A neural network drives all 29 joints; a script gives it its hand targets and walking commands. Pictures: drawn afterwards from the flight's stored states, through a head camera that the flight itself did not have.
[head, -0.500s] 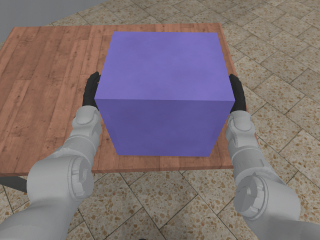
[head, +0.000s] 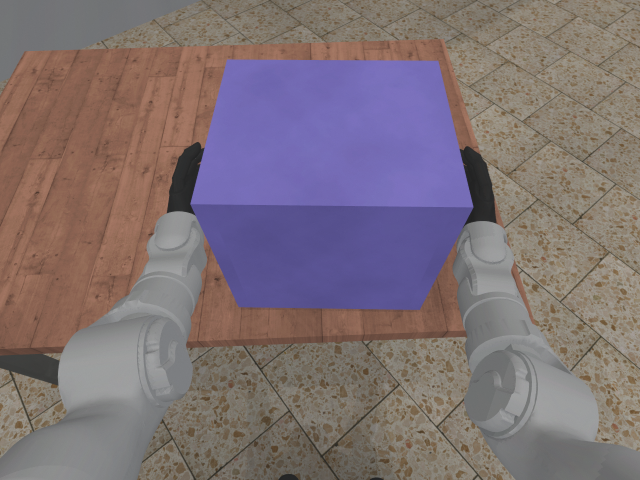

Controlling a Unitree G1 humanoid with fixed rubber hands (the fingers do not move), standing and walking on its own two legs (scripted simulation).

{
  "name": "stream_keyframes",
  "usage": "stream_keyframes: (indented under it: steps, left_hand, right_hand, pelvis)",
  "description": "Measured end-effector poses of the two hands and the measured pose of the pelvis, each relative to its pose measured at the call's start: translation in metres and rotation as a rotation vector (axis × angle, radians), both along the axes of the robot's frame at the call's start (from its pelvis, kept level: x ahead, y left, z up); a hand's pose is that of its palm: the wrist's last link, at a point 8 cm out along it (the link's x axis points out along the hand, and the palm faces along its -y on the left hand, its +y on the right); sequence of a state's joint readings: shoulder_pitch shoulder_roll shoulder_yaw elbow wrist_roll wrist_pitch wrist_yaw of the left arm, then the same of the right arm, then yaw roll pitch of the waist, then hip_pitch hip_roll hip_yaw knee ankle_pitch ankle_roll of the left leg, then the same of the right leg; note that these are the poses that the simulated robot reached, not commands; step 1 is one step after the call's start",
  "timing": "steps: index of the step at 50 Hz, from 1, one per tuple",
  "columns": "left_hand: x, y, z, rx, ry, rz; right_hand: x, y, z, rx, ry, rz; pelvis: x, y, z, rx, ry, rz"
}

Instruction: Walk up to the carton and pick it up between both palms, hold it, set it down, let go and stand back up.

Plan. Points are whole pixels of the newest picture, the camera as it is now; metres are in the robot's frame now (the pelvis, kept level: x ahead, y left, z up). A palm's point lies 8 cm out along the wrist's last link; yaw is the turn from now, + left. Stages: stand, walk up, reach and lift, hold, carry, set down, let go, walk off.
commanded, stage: set down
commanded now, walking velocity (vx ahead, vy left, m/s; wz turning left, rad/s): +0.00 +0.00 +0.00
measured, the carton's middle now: (330, 193) +0.49 +0.01 +0.01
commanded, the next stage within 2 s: none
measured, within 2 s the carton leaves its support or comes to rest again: rests again in 0.24 s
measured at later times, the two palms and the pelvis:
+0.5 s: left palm (188, 205) +0.45 +0.19 +0.04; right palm (473, 213) +0.43 -0.18 +0.04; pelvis +0.00 +0.00 +0.00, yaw +0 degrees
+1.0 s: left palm (191, 201) +0.46 +0.19 +0.03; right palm (473, 204) +0.45 -0.18 +0.03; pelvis -0.01 +0.00 -0.02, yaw +0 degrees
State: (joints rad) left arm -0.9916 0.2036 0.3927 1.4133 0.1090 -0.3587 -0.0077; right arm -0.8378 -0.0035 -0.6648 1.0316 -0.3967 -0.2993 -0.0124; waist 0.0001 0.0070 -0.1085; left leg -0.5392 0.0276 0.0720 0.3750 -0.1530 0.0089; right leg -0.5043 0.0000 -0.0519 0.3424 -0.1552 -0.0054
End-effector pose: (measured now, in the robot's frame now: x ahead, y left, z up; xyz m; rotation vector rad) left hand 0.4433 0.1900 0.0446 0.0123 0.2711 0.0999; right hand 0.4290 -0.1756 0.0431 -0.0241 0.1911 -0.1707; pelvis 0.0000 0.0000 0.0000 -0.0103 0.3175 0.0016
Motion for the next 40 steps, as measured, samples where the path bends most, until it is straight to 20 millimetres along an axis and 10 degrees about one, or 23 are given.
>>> stream_keyframes:
  steps: [40]
  left_hand:
    - [0.012, 0.001, -0.006, 0.041, 0.036, -0.015]
  right_hand:
    - [0.010, -0.003, -0.007, -0.007, 0.086, 0.026]
  pelvis:
    - [0.000, -0.004, -0.007, -0.001, 0.086, -0.005]
